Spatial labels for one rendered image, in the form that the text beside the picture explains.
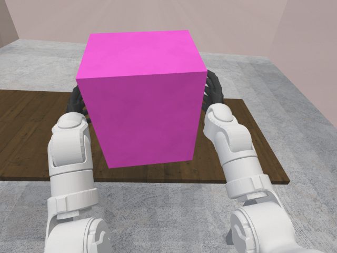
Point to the table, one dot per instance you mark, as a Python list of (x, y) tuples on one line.
[(27, 119)]

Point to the robot right hand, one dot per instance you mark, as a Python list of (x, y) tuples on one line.
[(213, 91)]

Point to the carton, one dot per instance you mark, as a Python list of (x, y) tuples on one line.
[(143, 92)]

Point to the left robot forearm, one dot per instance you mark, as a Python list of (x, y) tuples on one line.
[(70, 170)]

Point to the robot left hand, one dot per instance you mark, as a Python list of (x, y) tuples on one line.
[(76, 104)]

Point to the left robot upper arm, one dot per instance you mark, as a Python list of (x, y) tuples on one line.
[(90, 235)]

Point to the right robot forearm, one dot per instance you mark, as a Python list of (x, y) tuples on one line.
[(233, 143)]

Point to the right robot upper arm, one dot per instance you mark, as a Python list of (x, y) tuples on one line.
[(264, 228)]

